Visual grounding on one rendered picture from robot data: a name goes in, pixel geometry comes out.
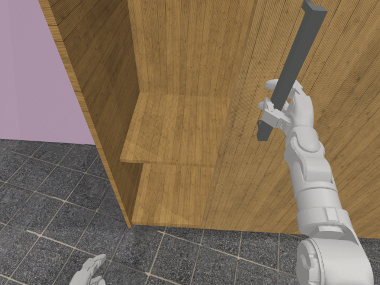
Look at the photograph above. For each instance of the right robot hand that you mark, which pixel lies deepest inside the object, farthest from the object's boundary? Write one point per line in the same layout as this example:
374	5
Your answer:
299	112

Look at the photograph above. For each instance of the wardrobe door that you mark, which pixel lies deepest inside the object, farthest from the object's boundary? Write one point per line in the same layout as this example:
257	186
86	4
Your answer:
251	188

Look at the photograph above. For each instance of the robot right forearm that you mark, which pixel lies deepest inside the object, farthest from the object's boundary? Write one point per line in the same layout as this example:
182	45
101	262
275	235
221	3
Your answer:
320	214

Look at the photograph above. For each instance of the left robot hand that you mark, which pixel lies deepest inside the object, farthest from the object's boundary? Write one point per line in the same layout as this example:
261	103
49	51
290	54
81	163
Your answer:
83	277

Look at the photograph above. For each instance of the handle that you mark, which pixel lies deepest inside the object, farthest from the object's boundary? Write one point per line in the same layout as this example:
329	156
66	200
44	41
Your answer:
309	27

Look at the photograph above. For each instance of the robot right upper arm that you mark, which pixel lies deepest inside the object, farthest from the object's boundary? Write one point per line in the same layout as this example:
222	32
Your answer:
331	262

